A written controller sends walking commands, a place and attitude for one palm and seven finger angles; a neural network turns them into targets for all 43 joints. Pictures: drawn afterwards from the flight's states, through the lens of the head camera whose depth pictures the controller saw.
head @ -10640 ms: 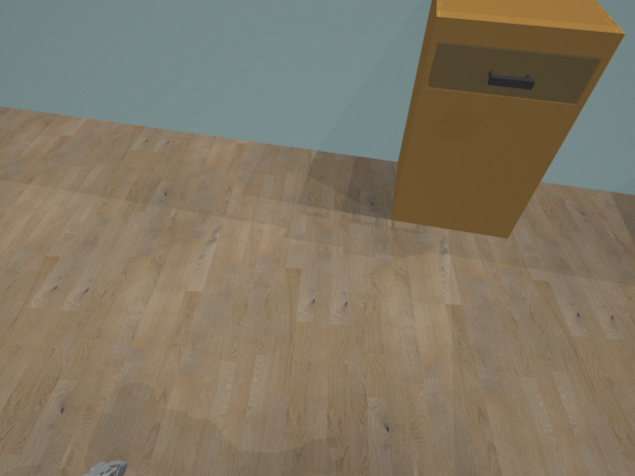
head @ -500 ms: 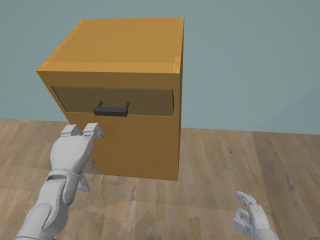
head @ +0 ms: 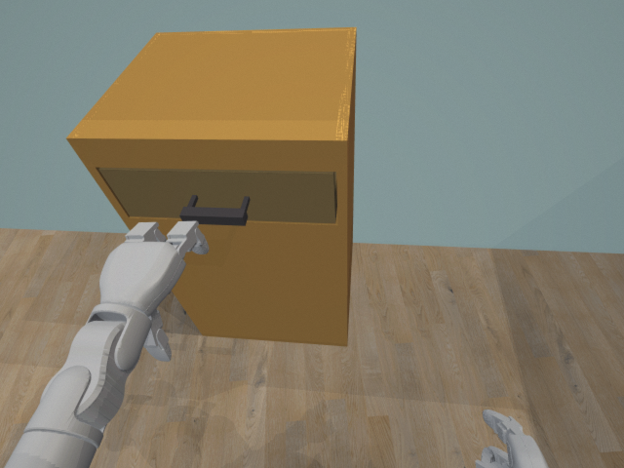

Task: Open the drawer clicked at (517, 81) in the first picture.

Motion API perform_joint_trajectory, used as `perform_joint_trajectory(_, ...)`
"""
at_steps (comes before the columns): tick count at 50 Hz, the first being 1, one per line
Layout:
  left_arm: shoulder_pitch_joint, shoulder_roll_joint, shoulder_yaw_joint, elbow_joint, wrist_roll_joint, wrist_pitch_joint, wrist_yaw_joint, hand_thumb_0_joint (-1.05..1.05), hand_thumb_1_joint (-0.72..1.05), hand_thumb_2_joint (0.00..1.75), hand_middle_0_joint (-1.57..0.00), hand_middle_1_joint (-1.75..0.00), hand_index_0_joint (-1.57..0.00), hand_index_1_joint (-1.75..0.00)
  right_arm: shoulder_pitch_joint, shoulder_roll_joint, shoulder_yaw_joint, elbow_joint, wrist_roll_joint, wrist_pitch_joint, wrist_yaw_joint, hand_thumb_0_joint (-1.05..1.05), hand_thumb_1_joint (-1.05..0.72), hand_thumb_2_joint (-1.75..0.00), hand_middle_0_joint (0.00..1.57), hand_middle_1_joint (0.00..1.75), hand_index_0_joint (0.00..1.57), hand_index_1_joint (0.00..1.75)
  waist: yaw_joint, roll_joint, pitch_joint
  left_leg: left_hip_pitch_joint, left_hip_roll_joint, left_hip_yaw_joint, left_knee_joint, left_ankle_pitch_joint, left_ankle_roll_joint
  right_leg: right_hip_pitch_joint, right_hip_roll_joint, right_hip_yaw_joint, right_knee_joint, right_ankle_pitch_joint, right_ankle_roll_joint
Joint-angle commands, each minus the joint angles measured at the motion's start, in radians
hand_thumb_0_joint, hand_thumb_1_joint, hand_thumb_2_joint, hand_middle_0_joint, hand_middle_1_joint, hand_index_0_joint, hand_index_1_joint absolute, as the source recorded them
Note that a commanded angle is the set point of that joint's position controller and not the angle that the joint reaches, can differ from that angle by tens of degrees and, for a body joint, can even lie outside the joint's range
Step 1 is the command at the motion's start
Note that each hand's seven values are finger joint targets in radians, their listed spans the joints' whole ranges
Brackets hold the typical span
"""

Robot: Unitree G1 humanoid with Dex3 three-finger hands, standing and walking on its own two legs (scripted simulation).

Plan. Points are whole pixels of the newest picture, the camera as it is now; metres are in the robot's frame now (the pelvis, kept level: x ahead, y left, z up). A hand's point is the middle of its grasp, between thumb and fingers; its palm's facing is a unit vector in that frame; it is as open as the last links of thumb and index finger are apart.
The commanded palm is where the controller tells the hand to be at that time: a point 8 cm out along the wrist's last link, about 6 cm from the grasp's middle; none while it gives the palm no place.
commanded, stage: raise the hand with hooked fingers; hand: left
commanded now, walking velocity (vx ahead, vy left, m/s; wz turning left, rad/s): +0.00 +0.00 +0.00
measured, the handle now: (217, 208) +0.56 +0.28 -0.06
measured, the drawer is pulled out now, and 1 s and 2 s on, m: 0.00 0.00 0.00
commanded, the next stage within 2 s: move the hooked fingers above the handle in 0.10 s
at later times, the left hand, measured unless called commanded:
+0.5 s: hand (177, 277) +0.33 +0.23 +0.05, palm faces -0.01 -0.04 -1.00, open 13.8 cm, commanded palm +0.32 +0.24 +0.11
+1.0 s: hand (193, 246) +0.40 +0.24 +0.03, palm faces -0.02 +0.00 -1.00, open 13.8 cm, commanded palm +0.39 +0.25 +0.09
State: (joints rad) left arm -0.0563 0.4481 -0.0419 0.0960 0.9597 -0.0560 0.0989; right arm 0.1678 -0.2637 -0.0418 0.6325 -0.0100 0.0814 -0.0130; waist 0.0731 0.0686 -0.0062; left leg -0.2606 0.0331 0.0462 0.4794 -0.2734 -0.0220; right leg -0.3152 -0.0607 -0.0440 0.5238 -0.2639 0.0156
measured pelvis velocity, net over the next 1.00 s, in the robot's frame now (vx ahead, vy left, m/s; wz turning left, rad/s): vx -0.01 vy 0.00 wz -0.01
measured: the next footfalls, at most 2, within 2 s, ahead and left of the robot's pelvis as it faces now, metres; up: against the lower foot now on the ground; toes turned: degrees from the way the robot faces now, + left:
none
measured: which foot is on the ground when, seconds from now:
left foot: down 0.00-1.00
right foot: down 0.00-1.00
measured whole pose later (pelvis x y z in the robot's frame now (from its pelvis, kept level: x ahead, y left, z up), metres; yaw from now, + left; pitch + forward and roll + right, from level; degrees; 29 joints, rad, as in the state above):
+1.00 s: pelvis -0.01 +0.00 -0.01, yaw +0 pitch +10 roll +1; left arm -0.51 0.47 -0.02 0.72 1.07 -0.13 0.24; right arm 0.28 -0.26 -0.08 0.70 0.00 0.09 -0.02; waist -0.02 0.04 -0.06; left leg -0.48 0.04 0.05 0.62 -0.32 -0.02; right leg -0.53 -0.06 -0.03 0.65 -0.29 0.01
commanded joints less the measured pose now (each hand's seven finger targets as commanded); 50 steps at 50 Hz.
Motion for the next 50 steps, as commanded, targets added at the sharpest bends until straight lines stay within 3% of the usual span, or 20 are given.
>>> perform_joint_trajectory(1,-0.281,0.215,0.152,-0.203,0.0,0.002,0.088,0.0,-0.5,0.3,-0.3,-1.2,-0.3,-1.2,-0.12,-0.088,-0.028,-0.142,0.005,-0.053,-0.01,0.0,-0.9,-0.9,0.2,0.3,0.2,0.3,0.011,-0.034,-0.279,0.049,-0.065,0.012,-0.034,0.296,0.042,0.162,0.062,-0.002,-0.043,0.266,-0.048)
perform_joint_trajectory(5,-0.284,0.204,0.129,-0.191,0.002,0.029,0.093,0.0,-0.5,0.3,-0.3,-1.2,-0.3,-1.2,-0.128,-0.09,-0.028,-0.138,0.008,-0.054,-0.01,0.0,-0.9,-0.9,0.2,0.3,0.2,0.3,0.009,-0.031,-0.283,0.052,-0.064,0.013,-0.039,0.289,0.042,0.164,0.062,-0.002,-0.047,0.261,-0.048)
perform_joint_trajectory(8,-0.269,0.199,0.122,-0.175,0.0,0.047,0.075,0.0,-0.5,0.3,-0.3,-1.2,-0.3,-1.2,-0.134,-0.094,-0.026,-0.14,0.008,-0.053,-0.012,0.0,-0.9,-0.9,0.2,0.3,0.2,0.3,0.007,-0.063,-0.277,0.051,-0.062,0.016,-0.042,0.289,0.043,0.169,0.065,-0.003,-0.052,0.263,-0.045)
perform_joint_trajectory(14,-0.351,0.206,0.105,-0.082,0.008,0.04,0.044,0.0,-0.5,0.3,-0.3,-1.2,-0.3,-1.2,-0.125,-0.093,-0.014,-0.129,0.01,-0.047,-0.023,0.0,-0.9,-0.9,0.2,0.3,0.2,0.3,-0.009,-0.107,-0.202,0.016,-0.064,0.019,-0.052,0.21,0.044,0.125,0.065,-0.006,-0.067,0.189,-0.041)
perform_joint_trajectory(17,-0.442,0.193,0.079,-0.072,0.022,0.01,0.049,0.0,-0.5,0.3,-0.3,-1.2,-0.3,-1.2,-0.106,-0.09,-0.018,-0.123,0.006,-0.052,-0.027,0.0,-0.9,-0.9,0.2,0.3,0.2,0.3,-0.019,-0.06,-0.245,0.039,-0.068,0.016,-0.034,0.22,0.045,0.104,0.067,-0.005,-0.054,0.193,-0.045)
perform_joint_trajectory(20,-0.545,0.193,0.071,0.001,0.035,-0.012,0.066,0.0,-0.5,0.3,-0.3,-1.2,-0.3,-1.2,-0.078,-0.091,-0.023,-0.103,0.005,-0.056,-0.031,0.0,-0.9,-0.9,0.2,0.3,0.2,0.3,-0.039,-0.065,-0.248,0.027,-0.068,0.009,-0.019,0.203,0.044,0.069,0.069,-0.009,-0.044,0.169,-0.046)
perform_joint_trajectory(22,-0.584,0.206,0.078,0.026,0.043,-0.024,0.079,0.0,-0.5,0.3,-0.3,-1.2,-0.3,-1.2,-0.061,-0.09,-0.029,-0.099,0.003,-0.06,-0.032,0.0,-0.9,-0.9,0.2,0.3,0.2,0.3,-0.033,-0.039,-0.294,0.032,-0.07,0.009,-0.006,0.222,0.044,0.076,0.068,-0.005,-0.031,0.191,-0.048)
perform_joint_trajectory(23,-0.593,0.229,0.102,0.052,0.05,-0.025,0.086,0.0,-0.5,0.3,-0.3,-1.2,-0.3,-1.2,-0.052,-0.094,-0.032,-0.095,0.001,-0.059,-0.031,0.0,-0.9,-0.9,0.2,0.3,0.2,0.3,-0.033,-0.049,-0.304,0.024,-0.07,0.006,0.001,0.232,0.043,0.082,0.072,-0.005,-0.026,0.197,-0.049)
perform_joint_trajectory(25,-0.61,0.211,0.086,0.095,0.048,-0.024,0.095,0.0,-0.5,0.3,-0.3,-1.2,-0.3,-1.2,-0.044,-0.091,-0.034,-0.092,0.004,-0.057,-0.031,0.0,-0.9,-0.9,0.2,0.3,0.2,0.3,-0.035,-0.041,-0.317,0.012,-0.072,0.011,0.01,0.242,0.045,0.082,0.069,-0.004,-0.015,0.222,-0.049)
perform_joint_trajectory(28,-0.62,0.256,0.13,0.204,0.053,-0.015,0.1,0.0,-0.5,0.3,-0.3,-1.2,-0.3,-1.2,-0.021,-0.102,-0.039,-0.082,0.007,-0.05,-0.032,0.0,-0.9,-0.9,0.2,0.3,0.2,0.3,-0.032,-0.083,-0.312,-0.037,-0.073,0.012,0.015,0.242,0.046,0.095,0.072,-0.004,-0.008,0.236,-0.048)
perform_joint_trajectory(33,-0.65,0.228,0.101,0.234,0.058,-0.031,0.095,0.0,-0.5,0.3,-0.3,-1.2,-0.3,-1.2,0.017,-0.111,-0.055,-0.091,0.006,-0.043,-0.026,0.0,-0.9,-0.9,0.2,0.3,0.2,0.3,-0.04,-0.058,-0.372,-0.042,-0.071,0.012,0.041,0.296,0.048,0.089,0.076,-0.006,0.026,0.284,-0.052)
perform_joint_trajectory(35,-0.662,0.205,0.08,0.234,0.055,-0.044,0.098,0.0,-0.5,0.3,-0.3,-1.2,-0.3,-1.2,0.034,-0.112,-0.063,-0.091,0.007,-0.041,-0.021,0.0,-0.9,-0.9,0.2,0.3,0.2,0.3,-0.049,-0.065,-0.367,-0.038,-0.065,0.013,0.051,0.301,0.051,0.063,0.075,-0.004,0.031,0.29,-0.05)
perform_joint_trajectory(40,-0.724,0.284,0.15,0.3,0.071,-0.068,0.134,0.0,-0.5,0.3,-0.3,-1.2,-0.3,-1.2,0.076,-0.124,-0.072,-0.069,0.007,-0.031,-0.022,0.0,-0.9,-0.9,0.2,0.3,0.2,0.3,-0.058,-0.084,-0.371,-0.084,-0.067,0.012,0.068,0.267,0.055,0.043,0.077,0.002,0.046,0.27,-0.049)
perform_joint_trajectory(43,-0.783,0.273,0.138,0.335,0.085,-0.074,0.166,0.0,-0.5,0.3,-0.3,-1.2,-0.3,-1.2,0.095,-0.123,-0.075,-0.059,0.006,-0.028,-0.021,0.0,-0.9,-0.9,0.2,0.3,0.2,0.3,-0.071,-0.063,-0.381,-0.097,-0.069,0.01,0.079,0.265,0.055,0.023,0.079,-0.001,0.056,0.262,-0.052)
perform_joint_trajectory(45,-0.811,0.306,0.16,0.382,0.094,-0.073,0.184,0.0,-0.5,0.3,-0.3,-1.2,-0.3,-1.2,0.109,-0.125,-0.08,-0.047,0.008,-0.028,-0.022,0.0,-0.9,-0.9,0.2,0.3,0.2,0.3,-0.074,-0.045,-0.393,-0.101,-0.068,0.013,0.086,0.25,0.056,0.009,0.08,0.004,0.061,0.255,-0.051)
perform_joint_trajectory(46,-0.846,0.288,0.134,0.401,0.096,-0.072,0.188,0.0,-0.5,0.3,-0.3,-1.2,-0.3,-1.2,0.114,-0.126,-0.078,-0.042,0.008,-0.028,-0.022,0.0,-0.9,-0.9,0.2,0.3,0.2,0.3,-0.086,-0.044,-0.392,-0.105,-0.07,0.015,0.089,0.241,0.057,0.0,0.079,0.004,0.06,0.253,-0.05)
perform_joint_trajectory(48,-0.868,0.325,0.162,0.463,0.1,-0.07,0.194,0.0,-0.5,0.3,-0.3,-1.2,-0.3,-1.2,0.129,-0.131,-0.08,-0.033,0.007,-0.027,-0.026,0.0,-0.9,-0.9,0.2,0.3,0.2,0.3,-0.088,-0.061,-0.406,-0.13,-0.072,0.016,0.096,0.236,0.06,0.012,0.08,0.008,0.062,0.255,-0.049)
perform_joint_trajectory(50,-0.913,0.3,0.124,0.522,0.105,-0.067,0.191,0.0,-0.5,0.3,-0.3,-1.2,-0.3,-1.2,0.141,-0.133,-0.08,-0.027,0.01,-0.027,-0.028,0.0,-0.9,-0.9,0.2,0.3,0.2,0.3,-0.108,-0.072,-0.387,-0.142,-0.069,0.018,0.099,0.203,0.062,-0.024,0.079,0.009,0.058,0.233,-0.044)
